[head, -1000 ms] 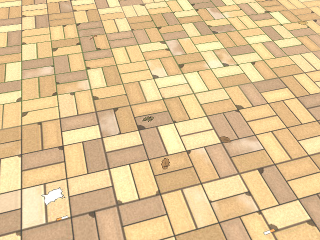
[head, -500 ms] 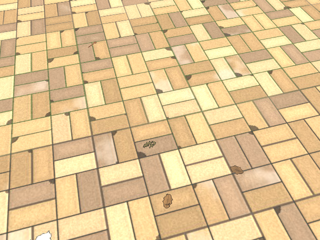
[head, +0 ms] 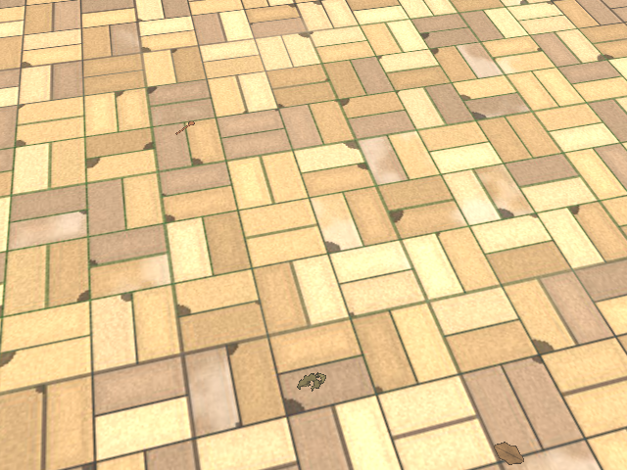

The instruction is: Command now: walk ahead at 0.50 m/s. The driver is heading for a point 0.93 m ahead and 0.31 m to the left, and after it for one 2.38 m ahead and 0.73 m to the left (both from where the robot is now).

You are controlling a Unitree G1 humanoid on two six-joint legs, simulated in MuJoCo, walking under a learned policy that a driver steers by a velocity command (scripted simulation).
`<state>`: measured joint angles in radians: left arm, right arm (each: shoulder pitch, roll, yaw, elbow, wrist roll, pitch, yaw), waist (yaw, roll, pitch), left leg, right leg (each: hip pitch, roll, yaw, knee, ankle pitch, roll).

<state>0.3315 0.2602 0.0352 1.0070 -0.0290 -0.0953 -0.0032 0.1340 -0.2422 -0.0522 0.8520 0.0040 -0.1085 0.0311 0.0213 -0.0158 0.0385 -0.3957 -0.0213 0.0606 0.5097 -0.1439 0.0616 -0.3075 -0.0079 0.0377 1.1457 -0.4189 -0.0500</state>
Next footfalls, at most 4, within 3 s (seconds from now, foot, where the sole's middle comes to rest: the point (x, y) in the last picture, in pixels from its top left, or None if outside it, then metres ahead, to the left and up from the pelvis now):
0.44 right None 0.43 -0.15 -0.77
0.98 left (248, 386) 0.64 0.17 -0.77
1.50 right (264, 257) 0.99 0.16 -0.77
1.90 left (177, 292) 0.88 0.37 -0.77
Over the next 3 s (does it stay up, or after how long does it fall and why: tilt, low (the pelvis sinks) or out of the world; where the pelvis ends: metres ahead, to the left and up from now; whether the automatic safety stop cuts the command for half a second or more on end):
stays up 0.92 0.23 0.01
